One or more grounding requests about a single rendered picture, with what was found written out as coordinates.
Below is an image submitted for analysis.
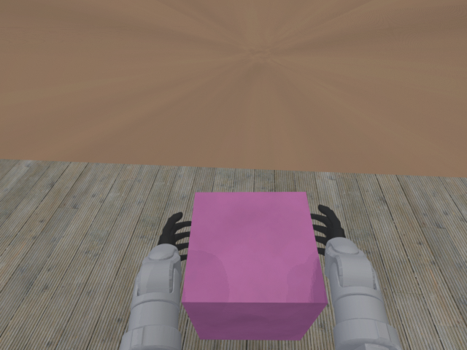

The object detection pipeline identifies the left robot forearm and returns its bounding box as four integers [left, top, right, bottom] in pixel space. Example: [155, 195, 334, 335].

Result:
[120, 244, 182, 350]

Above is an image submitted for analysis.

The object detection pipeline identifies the robot right hand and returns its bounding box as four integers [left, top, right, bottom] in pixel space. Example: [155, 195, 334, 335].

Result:
[311, 205, 346, 256]

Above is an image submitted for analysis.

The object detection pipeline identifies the carton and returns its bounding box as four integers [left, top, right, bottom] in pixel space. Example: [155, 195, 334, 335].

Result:
[182, 192, 328, 341]

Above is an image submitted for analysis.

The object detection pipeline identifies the robot left hand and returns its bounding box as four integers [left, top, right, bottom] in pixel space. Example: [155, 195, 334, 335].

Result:
[158, 212, 192, 261]

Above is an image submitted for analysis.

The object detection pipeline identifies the right robot forearm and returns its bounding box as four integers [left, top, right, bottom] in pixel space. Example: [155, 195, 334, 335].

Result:
[325, 237, 402, 350]

